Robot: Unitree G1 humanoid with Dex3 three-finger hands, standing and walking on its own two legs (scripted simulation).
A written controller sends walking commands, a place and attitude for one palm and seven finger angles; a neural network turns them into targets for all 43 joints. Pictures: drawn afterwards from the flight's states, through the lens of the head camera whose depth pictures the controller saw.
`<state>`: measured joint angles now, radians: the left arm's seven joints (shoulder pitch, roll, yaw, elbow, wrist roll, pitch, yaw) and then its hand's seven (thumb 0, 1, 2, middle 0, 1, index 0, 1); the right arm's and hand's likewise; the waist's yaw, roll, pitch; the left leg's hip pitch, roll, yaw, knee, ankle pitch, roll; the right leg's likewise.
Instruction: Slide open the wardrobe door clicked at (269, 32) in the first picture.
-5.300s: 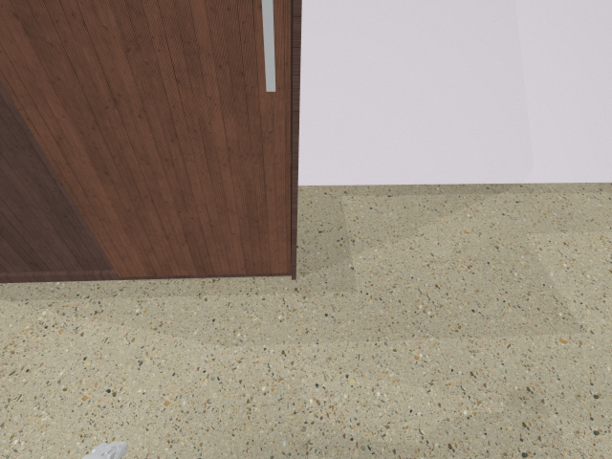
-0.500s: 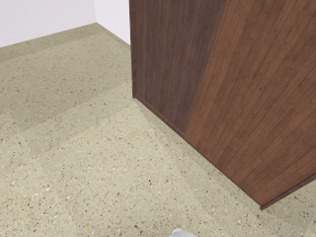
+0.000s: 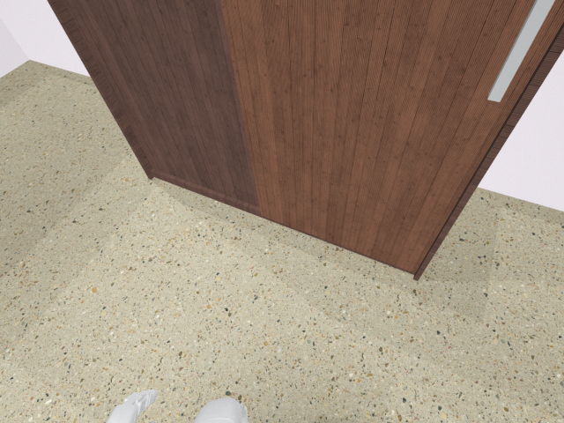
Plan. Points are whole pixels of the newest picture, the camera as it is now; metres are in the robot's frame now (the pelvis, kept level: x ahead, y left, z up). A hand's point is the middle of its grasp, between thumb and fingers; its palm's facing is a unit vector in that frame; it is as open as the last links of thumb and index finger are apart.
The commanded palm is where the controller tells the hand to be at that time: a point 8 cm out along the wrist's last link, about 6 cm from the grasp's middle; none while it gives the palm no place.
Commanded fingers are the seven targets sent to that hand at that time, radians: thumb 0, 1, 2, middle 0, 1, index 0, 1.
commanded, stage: turn to face it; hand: right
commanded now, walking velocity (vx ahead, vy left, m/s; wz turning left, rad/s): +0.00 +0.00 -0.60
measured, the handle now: (523, 38) +0.66 -0.37 +0.16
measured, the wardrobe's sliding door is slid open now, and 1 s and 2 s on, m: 0.00 0.00 0.00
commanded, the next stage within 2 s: take the last steps up to it in 0.56 s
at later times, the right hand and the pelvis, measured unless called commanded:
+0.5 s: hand out of the picture +0.04 -0.18 -0.14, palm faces +0.26 +0.93 -0.27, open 7.3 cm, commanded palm none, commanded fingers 0.00 -0.90 -0.90 0.20 0.30 0.20 0.30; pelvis +0.00 +0.03 +0.00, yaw -16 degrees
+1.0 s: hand out of the picture -0.07 -0.23 -0.17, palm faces +0.39 +0.91 -0.16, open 7.3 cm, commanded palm none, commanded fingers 0.00 -0.90 -0.90 0.20 0.30 0.20 0.30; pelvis +0.00 -0.05 +0.02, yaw -22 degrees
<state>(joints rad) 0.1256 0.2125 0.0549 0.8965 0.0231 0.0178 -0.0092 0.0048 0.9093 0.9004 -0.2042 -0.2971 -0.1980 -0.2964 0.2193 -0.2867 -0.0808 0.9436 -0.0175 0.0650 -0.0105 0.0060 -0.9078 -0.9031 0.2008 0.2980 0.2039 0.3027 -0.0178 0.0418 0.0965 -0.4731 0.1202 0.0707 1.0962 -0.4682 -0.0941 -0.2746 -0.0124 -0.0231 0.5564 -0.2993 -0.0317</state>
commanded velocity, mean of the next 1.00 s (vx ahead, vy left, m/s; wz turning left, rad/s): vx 0.11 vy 0.03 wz -0.26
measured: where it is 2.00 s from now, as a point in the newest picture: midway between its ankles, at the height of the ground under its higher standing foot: (316, 390)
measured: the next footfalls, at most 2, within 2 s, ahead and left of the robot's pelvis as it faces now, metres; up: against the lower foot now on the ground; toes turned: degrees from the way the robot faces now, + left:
left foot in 0.30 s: +0.07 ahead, +0.14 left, +0.00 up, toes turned -8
right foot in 0.70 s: -0.02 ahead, -0.11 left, +0.00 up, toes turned -23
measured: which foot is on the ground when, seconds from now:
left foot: up 0.00-0.28, down 0.30-0.70, up 0.72-1.00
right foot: down 0.00-0.30, up 0.32-0.68, down 0.70-1.00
